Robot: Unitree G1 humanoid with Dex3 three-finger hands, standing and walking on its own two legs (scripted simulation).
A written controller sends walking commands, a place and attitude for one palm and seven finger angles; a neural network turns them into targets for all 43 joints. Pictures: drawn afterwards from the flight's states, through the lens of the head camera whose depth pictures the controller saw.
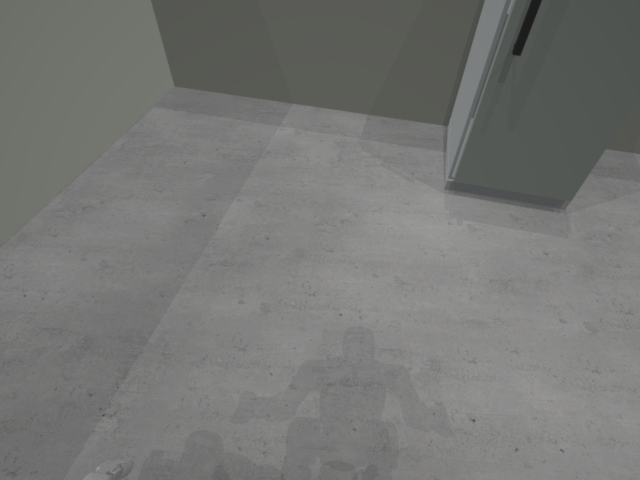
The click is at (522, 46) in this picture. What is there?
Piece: fridge door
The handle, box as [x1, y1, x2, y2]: [512, 0, 541, 55]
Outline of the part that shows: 541,0 531,0 517,40 514,44 512,52 513,54 520,54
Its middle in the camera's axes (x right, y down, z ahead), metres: +0.68 -0.81 +1.16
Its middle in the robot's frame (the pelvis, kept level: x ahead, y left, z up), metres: +1.46 -0.60 +0.18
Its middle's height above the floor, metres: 0.95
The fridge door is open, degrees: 0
